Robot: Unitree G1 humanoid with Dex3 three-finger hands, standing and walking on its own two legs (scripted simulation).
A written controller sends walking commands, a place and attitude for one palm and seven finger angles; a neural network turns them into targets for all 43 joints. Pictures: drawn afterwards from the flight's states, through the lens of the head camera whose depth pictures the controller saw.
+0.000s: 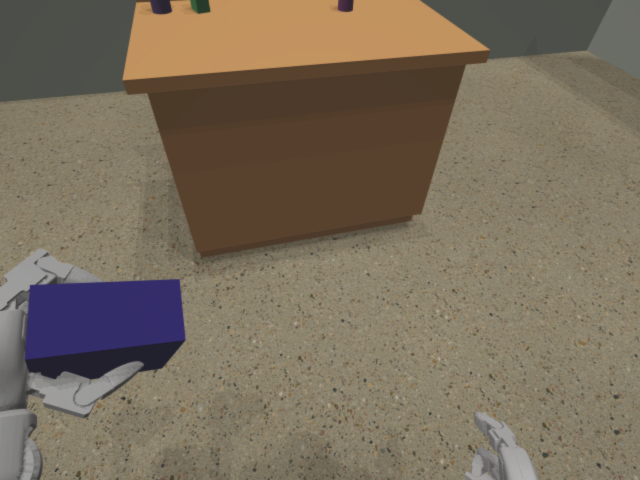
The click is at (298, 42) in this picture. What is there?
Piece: table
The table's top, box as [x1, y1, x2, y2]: [122, 0, 489, 94]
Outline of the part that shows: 122,80 127,94 478,63 486,61 489,49 419,0 354,0 353,9 349,12 339,11 337,9 337,0 209,0 210,11 200,14 196,13 191,8 189,0 170,1 172,11 167,14 153,13 149,2 136,2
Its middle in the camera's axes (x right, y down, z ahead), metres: -0.08 -0.69 +1.28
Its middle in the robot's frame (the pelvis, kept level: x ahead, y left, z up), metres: +1.42 +0.15 +0.02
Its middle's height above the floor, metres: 0.79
